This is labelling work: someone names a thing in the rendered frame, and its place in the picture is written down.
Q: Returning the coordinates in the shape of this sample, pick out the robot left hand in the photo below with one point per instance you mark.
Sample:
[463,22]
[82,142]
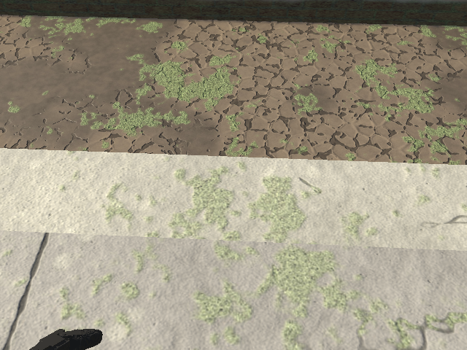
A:
[70,340]

